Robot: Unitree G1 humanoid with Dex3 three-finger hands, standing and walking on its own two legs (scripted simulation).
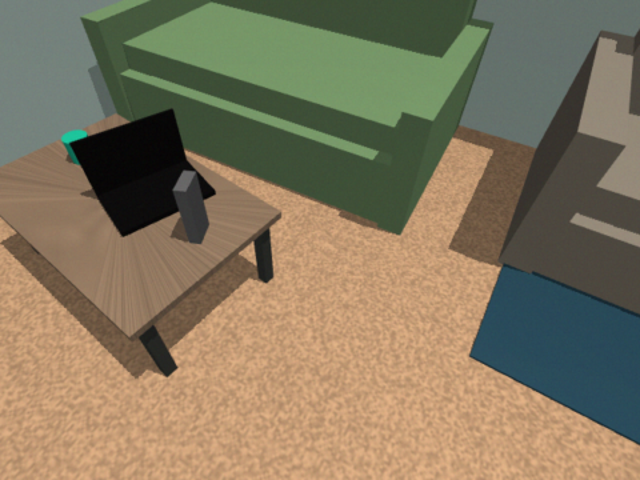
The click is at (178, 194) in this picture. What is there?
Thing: carton on end
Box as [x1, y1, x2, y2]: [173, 170, 208, 243]
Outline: 183,170 173,188 173,192 189,242 201,243 208,226 208,221 195,171
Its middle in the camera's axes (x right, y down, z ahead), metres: -0.35 -0.08 +1.12
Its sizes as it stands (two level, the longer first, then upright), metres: 0.082 0.036 0.209
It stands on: a support 0.35 m high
